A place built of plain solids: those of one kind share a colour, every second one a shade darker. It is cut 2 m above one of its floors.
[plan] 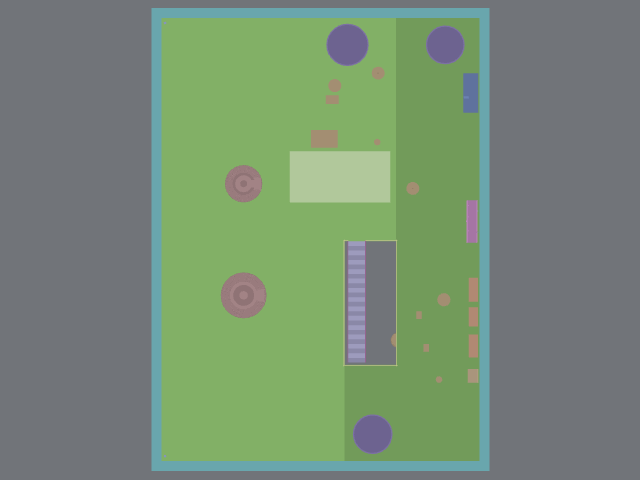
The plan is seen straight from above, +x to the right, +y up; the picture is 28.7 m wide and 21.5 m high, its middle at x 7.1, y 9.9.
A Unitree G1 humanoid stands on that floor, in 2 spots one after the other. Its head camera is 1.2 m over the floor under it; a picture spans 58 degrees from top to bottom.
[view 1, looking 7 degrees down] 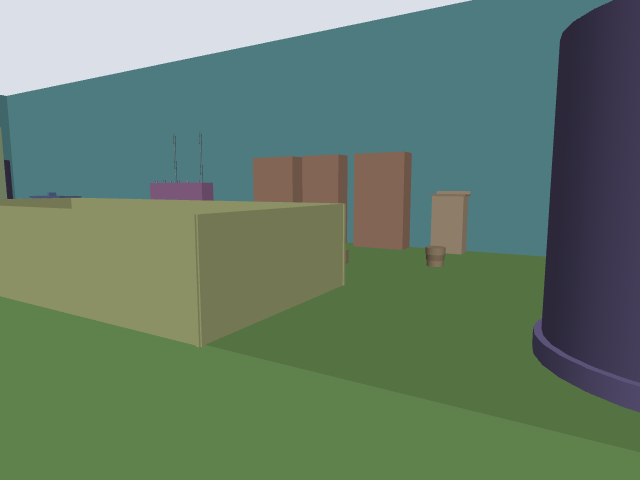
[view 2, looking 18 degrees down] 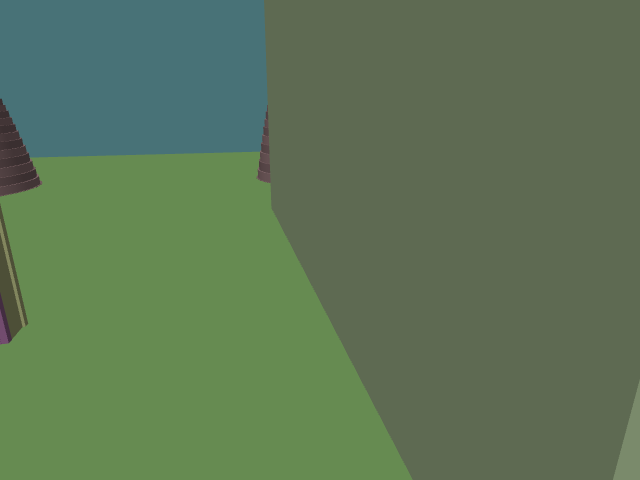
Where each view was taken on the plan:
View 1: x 5.88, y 1.90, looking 30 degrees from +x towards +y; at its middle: well_rail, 4.75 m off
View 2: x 10.64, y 11.02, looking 167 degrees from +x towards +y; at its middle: sample_room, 2.58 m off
